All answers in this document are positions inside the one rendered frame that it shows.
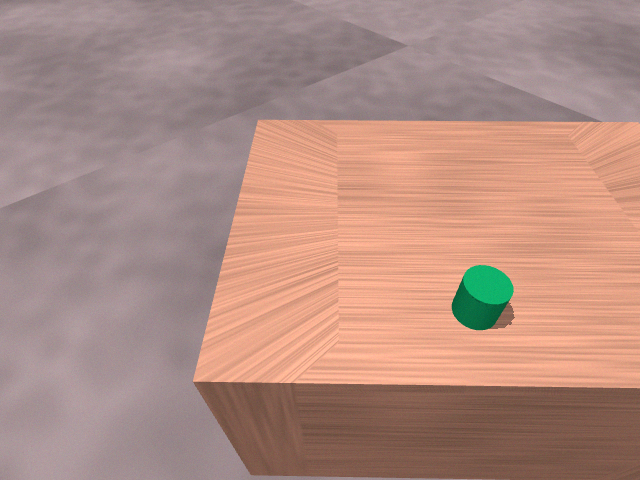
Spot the can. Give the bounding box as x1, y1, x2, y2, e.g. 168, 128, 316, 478
452, 265, 514, 330

